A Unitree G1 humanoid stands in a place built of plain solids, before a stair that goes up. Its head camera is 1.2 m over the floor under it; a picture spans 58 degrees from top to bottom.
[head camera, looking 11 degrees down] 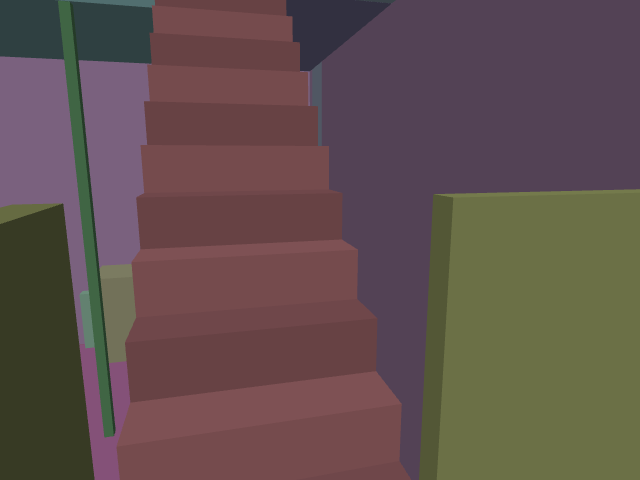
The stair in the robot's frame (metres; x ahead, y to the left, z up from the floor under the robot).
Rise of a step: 0.21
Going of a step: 0.22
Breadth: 0.85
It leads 14 degrees to the left of straight ahead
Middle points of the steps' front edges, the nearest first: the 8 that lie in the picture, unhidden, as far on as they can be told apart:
1.16 0.15 0.42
1.38 0.20 0.63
1.59 0.26 0.83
1.81 0.31 1.04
2.02 0.37 1.25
2.24 0.42 1.46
2.45 0.48 1.66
2.67 0.53 1.87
